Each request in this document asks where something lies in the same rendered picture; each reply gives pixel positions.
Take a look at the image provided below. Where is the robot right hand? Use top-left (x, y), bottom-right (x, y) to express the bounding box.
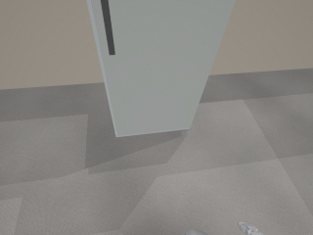
top-left (238, 221), bottom-right (263, 235)

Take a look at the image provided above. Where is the handle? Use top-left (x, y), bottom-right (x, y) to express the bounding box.
top-left (101, 0), bottom-right (115, 56)

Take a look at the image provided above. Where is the fridge door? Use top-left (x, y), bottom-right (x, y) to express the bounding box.
top-left (91, 0), bottom-right (236, 136)

